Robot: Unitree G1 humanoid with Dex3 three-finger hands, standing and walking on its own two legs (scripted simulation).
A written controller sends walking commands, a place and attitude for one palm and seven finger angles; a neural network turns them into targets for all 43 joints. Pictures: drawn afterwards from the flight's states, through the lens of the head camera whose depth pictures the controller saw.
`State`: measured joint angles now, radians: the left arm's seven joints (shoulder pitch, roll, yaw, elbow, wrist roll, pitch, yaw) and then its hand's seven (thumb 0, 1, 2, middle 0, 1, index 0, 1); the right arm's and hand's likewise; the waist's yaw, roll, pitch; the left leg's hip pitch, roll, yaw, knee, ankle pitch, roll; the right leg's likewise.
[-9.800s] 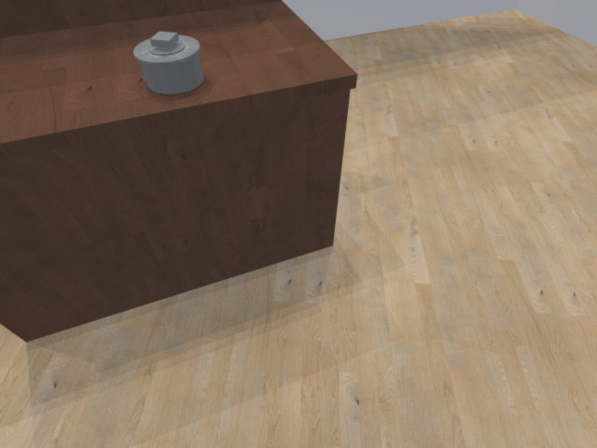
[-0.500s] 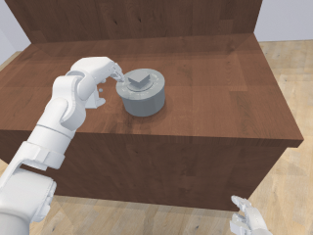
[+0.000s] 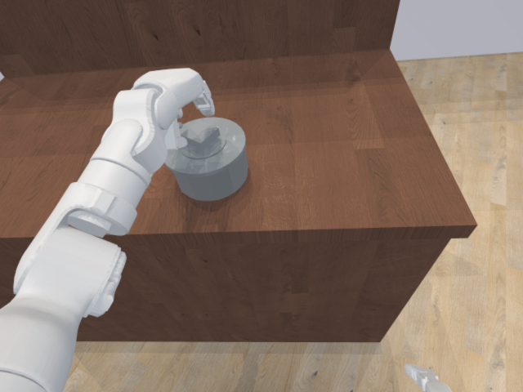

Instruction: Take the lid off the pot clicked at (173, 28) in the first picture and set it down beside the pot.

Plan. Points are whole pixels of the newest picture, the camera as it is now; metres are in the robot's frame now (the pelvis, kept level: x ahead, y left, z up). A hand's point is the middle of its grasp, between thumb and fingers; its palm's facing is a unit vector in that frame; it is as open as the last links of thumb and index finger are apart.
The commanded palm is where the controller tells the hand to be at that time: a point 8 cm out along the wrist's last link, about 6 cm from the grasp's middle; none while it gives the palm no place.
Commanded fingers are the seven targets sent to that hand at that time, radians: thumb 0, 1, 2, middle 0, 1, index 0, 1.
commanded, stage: move the open hand above the knob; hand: left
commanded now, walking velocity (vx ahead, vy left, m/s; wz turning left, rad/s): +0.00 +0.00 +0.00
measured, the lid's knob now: (200, 134) +0.52 +0.11 +0.12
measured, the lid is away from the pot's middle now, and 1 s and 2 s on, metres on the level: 0.00 0.00 0.00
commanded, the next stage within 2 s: lower the open fingers around the knob in 0.84 s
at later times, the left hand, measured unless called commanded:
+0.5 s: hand (192, 109) +0.51 +0.11 +0.18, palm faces -0.29 -0.02 -0.96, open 10.2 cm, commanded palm +0.49 +0.12 +0.25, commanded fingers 0.00 -0.36 1.56 -0.85 -0.08 -0.85 -0.08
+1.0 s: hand (190, 112) +0.49 +0.11 +0.19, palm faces -0.29 -0.02 -0.96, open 10.2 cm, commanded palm +0.48 +0.12 +0.25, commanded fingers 0.00 -0.36 1.56 -0.85 -0.08 -0.85 -0.08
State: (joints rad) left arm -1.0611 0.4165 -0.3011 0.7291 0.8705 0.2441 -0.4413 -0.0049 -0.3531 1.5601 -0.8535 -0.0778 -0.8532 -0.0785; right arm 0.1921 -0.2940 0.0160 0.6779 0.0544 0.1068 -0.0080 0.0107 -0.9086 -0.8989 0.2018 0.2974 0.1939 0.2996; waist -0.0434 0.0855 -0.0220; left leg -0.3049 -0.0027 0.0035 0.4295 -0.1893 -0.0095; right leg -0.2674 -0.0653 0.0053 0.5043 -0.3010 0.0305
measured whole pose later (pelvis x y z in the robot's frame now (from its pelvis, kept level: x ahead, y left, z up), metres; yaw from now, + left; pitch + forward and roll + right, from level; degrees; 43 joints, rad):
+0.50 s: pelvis +0.02 +0.00 +0.00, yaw -2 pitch +7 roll +1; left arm -1.14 0.42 -0.25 0.87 0.90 0.22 -0.42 0.00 -0.35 1.56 -0.85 -0.08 -0.85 -0.08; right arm 0.26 -0.29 0.00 0.69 0.05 0.11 -0.01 0.01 -0.91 -0.90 0.20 0.30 0.19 0.30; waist -0.07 0.08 -0.04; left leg -0.32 0.00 0.04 0.41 -0.21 0.00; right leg -0.29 -0.06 0.04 0.47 -0.30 0.04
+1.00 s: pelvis +0.02 +0.01 +0.00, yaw +0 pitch +7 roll +1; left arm -1.18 0.36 -0.31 0.87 0.89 0.26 -0.42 -0.01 -0.35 1.56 -0.85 -0.08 -0.85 -0.08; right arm 0.19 -0.27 0.02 0.67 0.05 0.11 0.00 0.01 -0.91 -0.90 0.20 0.30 0.19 0.30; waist -0.05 0.08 -0.05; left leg -0.34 -0.01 0.01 0.42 -0.21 0.00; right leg -0.29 -0.07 0.01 0.48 -0.30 0.04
